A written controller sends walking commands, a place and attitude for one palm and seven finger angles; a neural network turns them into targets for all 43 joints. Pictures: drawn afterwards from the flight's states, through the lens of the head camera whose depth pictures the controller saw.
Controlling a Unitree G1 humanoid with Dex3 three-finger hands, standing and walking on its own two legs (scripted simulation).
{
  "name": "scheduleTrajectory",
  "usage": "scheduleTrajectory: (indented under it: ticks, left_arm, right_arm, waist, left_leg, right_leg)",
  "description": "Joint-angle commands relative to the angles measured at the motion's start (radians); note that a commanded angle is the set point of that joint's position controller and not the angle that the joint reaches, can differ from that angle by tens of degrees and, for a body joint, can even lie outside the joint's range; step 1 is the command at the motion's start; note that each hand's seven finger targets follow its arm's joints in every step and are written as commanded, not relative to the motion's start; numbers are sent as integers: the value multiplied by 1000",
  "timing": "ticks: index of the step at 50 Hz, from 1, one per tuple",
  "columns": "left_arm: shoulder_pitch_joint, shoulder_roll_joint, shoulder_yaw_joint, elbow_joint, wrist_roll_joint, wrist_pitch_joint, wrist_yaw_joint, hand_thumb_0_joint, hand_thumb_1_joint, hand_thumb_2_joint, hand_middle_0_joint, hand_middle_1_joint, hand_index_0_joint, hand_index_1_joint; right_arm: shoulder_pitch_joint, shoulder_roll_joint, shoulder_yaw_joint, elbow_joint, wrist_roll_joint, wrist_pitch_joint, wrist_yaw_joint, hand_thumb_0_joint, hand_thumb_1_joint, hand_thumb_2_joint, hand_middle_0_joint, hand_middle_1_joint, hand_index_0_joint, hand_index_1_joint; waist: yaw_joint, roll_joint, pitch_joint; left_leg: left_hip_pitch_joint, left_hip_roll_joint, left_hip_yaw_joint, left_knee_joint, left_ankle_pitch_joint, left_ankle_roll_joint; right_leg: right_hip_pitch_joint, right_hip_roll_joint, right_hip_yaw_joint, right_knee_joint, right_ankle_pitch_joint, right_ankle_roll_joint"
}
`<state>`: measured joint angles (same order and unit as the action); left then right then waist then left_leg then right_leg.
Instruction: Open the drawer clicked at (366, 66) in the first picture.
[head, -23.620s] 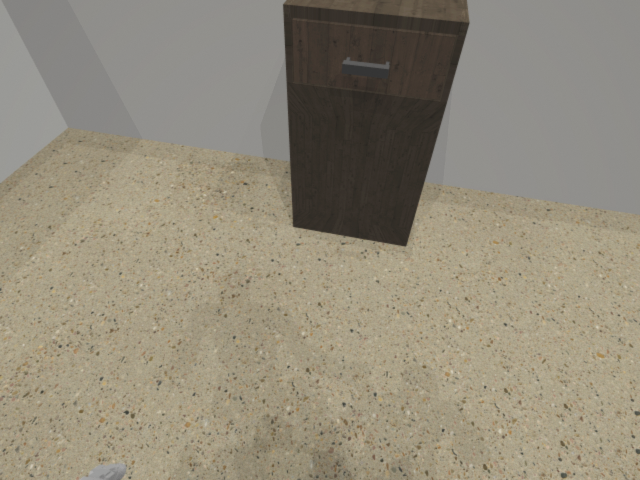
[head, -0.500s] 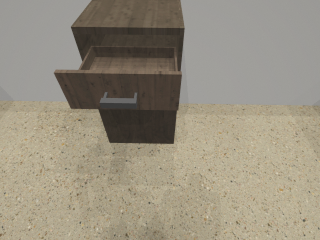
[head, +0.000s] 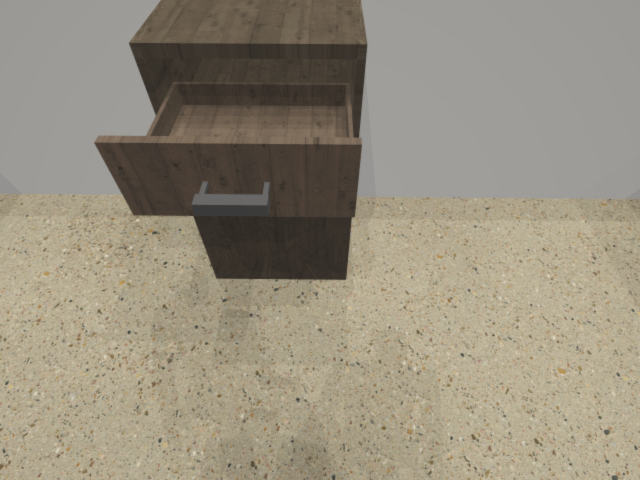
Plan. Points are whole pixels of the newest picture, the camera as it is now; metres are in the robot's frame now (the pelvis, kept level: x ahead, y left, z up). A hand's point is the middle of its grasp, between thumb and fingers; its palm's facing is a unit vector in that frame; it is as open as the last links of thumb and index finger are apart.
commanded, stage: look to check the result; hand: left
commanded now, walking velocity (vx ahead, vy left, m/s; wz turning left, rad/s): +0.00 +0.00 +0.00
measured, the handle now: (233, 195) +0.57 +0.19 -0.01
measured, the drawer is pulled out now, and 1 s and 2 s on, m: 0.30 0.30 0.30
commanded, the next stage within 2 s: stand and wait in 0.20 s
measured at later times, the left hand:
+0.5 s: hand out of the picture +0.01 +0.16 -0.17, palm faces +0.03 -0.98 -0.20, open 7.4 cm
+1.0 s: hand out of the picture +0.02 +0.16 -0.17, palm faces +0.03 -0.98 -0.20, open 7.4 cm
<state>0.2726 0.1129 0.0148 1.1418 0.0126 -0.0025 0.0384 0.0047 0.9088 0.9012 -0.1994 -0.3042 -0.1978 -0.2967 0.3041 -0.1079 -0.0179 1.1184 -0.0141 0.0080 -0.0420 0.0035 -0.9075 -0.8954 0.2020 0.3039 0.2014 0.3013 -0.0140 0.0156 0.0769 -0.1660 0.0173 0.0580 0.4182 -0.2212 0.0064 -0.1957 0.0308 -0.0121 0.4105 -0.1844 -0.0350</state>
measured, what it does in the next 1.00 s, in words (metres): stands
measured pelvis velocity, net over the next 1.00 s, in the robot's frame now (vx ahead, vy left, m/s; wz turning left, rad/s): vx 0.02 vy -0.01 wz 0.00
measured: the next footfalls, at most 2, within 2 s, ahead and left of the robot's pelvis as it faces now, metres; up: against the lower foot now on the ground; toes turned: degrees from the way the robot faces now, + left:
none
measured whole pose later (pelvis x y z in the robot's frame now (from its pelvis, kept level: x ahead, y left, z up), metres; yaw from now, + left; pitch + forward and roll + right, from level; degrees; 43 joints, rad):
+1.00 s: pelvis +0.02 -0.01 +0.00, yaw +0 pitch -1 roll +0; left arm 0.25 0.13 0.02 1.15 0.01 -0.01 0.04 0.01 0.91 0.90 -0.20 -0.30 -0.20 -0.30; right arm 0.28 -0.12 -0.02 1.13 -0.01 0.01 -0.04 0.00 -0.91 -0.90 0.20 0.30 0.20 0.30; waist -0.02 0.02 0.08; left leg -0.12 0.02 0.05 0.38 -0.23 0.00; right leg -0.16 0.04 -0.02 0.38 -0.20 -0.04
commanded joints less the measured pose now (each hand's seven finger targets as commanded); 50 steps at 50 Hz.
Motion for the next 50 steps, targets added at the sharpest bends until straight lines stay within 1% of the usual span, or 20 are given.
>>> scheduleTrajectory:
  ticks: [1, 6, 8, 10, 15, 17, 20, 23, 25, 27, 30, 33, 34, 36, 38, 39, 40, 41, 42, 50]
  left_arm:
    - [62, 101, 20, -25, -4, -8, 2, 0, 900, 900, -200, -300, -200, -300]
    - [61, 105, 22, -24, -4, -9, 2, 0, 900, 900, -200, -300, -200, -300]
    - [58, 106, 21, -23, -5, -10, 2, 0, 900, 900, -200, -300, -200, -300]
    - [58, 104, 21, -24, -4, -11, 3, 0, 900, 900, -200, -300, -200, -300]
    - [51, 108, 21, -24, -4, -11, 4, 0, 900, 900, -200, -300, -200, -300]
    - [52, 111, 22, -24, -4, -10, 3, 0, 900, 900, -200, -300, -200, -300]
    - [50, 112, 23, -24, -4, -11, 3, 0, 900, 900, -200, -300, -200, -300]
    - [48, 114, 24, -23, -5, -11, 2, 0, 900, 900, -200, -300, -200, -300]
    - [47, 114, 24, -23, -4, -11, 2, 0, 900, 900, -200, -300, -200, -300]
    - [49, 113, 24, -20, -5, -13, 2, 0, 900, 900, -200, -300, -200, -300]
    - [47, 112, 23, -18, -4, -12, 2, 0, 900, 900, -200, -300, -200, -300]
    - [47, 115, 25, -15, -4, -11, 2, 0, 900, 900, -200, -300, -200, -300]
    - [50, 115, 24, -16, -3, -12, 3, 0, 900, 900, -200, -300, -200, -300]
    - [43, 115, 24, -17, -4, -12, 2, 0, 900, 900, -200, -300, -200, -300]
    - [44, 113, 25, -15, -4, -12, 2, 0, 900, 900, -200, -300, -200, -300]
    - [49, 114, 24, -17, -3, -13, 3, 0, 900, 900, -200, -300, -200, -300]
    - [44, 116, 24, -16, -4, -12, 3, 0, 900, 900, -200, -300, -200, -300]
    - [44, 116, 24, -16, -4, -12, 2, 0, 900, 900, -200, -300, -200, -300]
    - [45, 116, 25, -14, -5, -12, 2, 0, 900, 900, -200, -300, -200, -300]
    - [40, 120, 27, -17, -3, -13, 2, 0, 900, 900, -200, -300, -200, -300]
  right_arm:
    - [88, -71, -10, -14, 3, -11, -7, 0, -900, -900, 200, 300, 200, 300]
    - [84, -69, -12, -12, 3, -11, -7, 0, -900, -900, 200, 300, 200, 300]
    - [83, -71, -12, -11, 4, -11, -7, 0, -900, -900, 200, 300, 200, 300]
    - [81, -69, -12, -8, 3, -12, -8, 0, -900, -900, 200, 300, 200, 300]
    - [78, -71, -12, -5, 2, -9, -7, 0, -900, -900, 200, 300, 200, 300]
    - [73, -72, -11, -6, 3, -9, -6, 0, -900, -900, 200, 300, 200, 300]
    - [76, -74, -11, -5, 2, -9, -6, 0, -900, -900, 200, 300, 200, 300]
    - [73, -77, -9, -4, 2, -11, -7, 0, -900, -900, 200, 300, 200, 300]
    - [74, -76, -10, -5, 3, -11, -7, 0, -900, -900, 200, 300, 200, 300]
    - [71, -80, -11, -6, 3, -13, -8, 0, -900, -900, 200, 300, 200, 300]
    - [69, -81, -9, -3, 3, -13, -10, 0, -900, -900, 200, 300, 200, 300]
    - [67, -82, -9, -1, 3, -11, -9, 0, -900, -900, 200, 300, 200, 300]
    - [68, -83, -12, -4, 5, -10, -8, 0, -900, -900, 200, 300, 200, 300]
    - [70, -84, -11, -3, 2, -11, -8, 0, -900, -900, 200, 300, 200, 300]
    - [66, -86, -11, -2, 2, -11, -9, 0, -900, -900, 200, 300, 200, 300]
    - [64, -87, -11, -3, 4, -11, -9, 0, -900, -900, 200, 300, 200, 300]
    - [68, -85, -10, 0, 2, -12, -9, 0, -900, -900, 200, 300, 200, 300]
    - [64, -86, -10, -1, 2, -13, -9, 0, -900, -900, 200, 300, 200, 300]
    - [64, -85, -10, -1, 3, -13, -10, 0, -900, -900, 200, 300, 200, 300]
    - [62, -88, -11, -1, 2, -13, -9, 0, -900, -900, 200, 300, 200, 300]
  waist:
    - [3, -5, 19]
    - [3, 2, 10]
    - [3, -23, 7]
    - [1, -4, 3]
    - [0, -11, 19]
    - [2, 7, 29]
    - [1, -12, 22]
    - [3, 1, 15]
    - [2, -2, 13]
    - [2, -11, -10]
    - [2, 10, 7]
    - [3, -7, 16]
    - [3, -18, 11]
    - [0, -7, 7]
    - [3, -12, 12]
    - [3, 6, 12]
    - [0, -4, 0]
    - [2, 9, 0]
    - [3, -6, 3]
    - [1, -2, 4]
  left_leg:
    - [-1, 85, -89, -88, 33, 31]
    - [13, 82, -83, -83, 51, 31]
    - [15, 81, -84, -80, 53, 29]
    - [25, 82, -84, -80, 76, 30]
    - [20, 82, -82, -86, 61, 27]
    - [19, 82, -80, -88, 57, 26]
    - [22, 83, -82, -91, 50, 27]
    - [25, 82, -81, -91, 67, 25]
    - [28, 83, -82, -90, 76, 26]
    - [42, 84, -82, -87, 96, 26]
    - [41, 85, -80, -90, 100, 24]
    - [35, 84, -81, -95, 80, 23]
    - [41, 84, -83, -93, 76, 23]
    - [40, 83, -81, -93, 79, 23]
    - [40, 84, -81, -94, 86, 23]
    - [46, 84, -80, -93, 88, 23]
    - [47, 87, -81, -94, 93, 23]
    - [49, 85, -82, -93, 103, 24]
    - [47, 87, -81, -95, 101, 24]
    - [48, 87, -80, -97, 96, 23]
  right_leg:
    - [-36, -95, 100, -88, 34, -19]
    - [-27, -99, 104, -92, 53, -19]
    - [-20, -101, 103, -95, 57, -19]
    - [-17, -101, 101, -92, 83, -20]
    - [-21, -101, 101, -99, 69, -18]
    - [-28, -101, 103, -100, 63, -18]
    - [-24, -100, 102, -107, 48, -18]
    - [-13, -104, 101, -103, 68, -18]
    - [-12, -104, 100, -103, 77, -18]
    - [2, -105, 99, -97, 105, -18]
    - [-5, -105, 98, -99, 108, -19]
    - [-9, -106, 98, -105, 85, -17]
    - [-12, -104, 99, -110, 77, -17]
    - [-6, -105, 99, -109, 78, -16]
    - [-8, -106, 96, -105, 88, -17]
    - [-14, -105, 100, -107, 87, -17]
    - [-4, -104, 97, -103, 93, -17]
    - [-3, -106, 98, -100, 105, -17]
    - [-4, -107, 96, -100, 107, -17]
    - [-2, -106, 99, -105, 102, -16]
